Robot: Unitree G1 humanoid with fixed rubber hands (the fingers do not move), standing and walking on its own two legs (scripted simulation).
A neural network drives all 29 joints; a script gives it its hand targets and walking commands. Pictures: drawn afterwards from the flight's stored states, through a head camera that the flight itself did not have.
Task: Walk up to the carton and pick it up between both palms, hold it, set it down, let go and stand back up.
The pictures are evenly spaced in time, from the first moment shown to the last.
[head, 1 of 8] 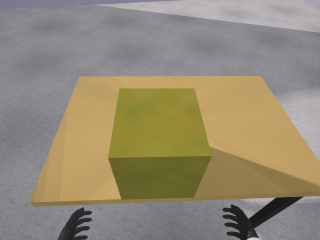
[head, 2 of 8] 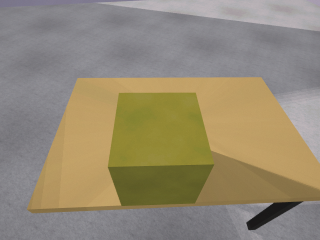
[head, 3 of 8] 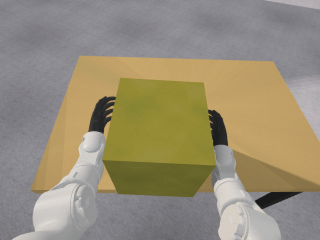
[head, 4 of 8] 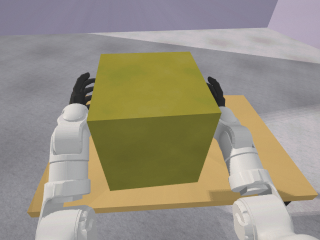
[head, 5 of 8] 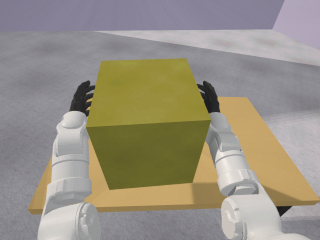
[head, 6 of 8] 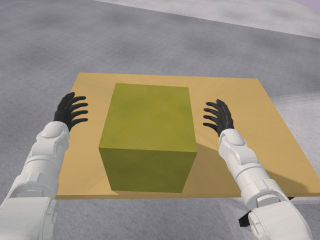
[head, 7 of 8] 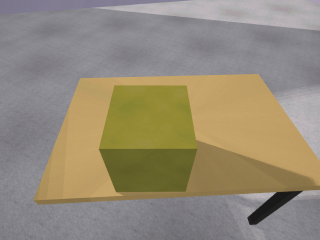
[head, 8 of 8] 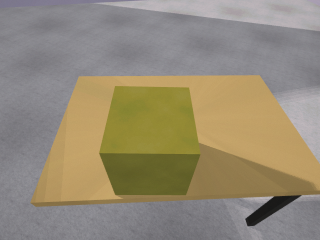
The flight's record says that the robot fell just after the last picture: no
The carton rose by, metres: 0.20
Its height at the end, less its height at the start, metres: +0.00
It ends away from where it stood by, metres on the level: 0.02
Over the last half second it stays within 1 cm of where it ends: yes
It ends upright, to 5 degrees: yes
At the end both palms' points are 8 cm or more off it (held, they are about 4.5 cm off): yes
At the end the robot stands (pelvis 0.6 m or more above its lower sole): yes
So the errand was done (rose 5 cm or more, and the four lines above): yes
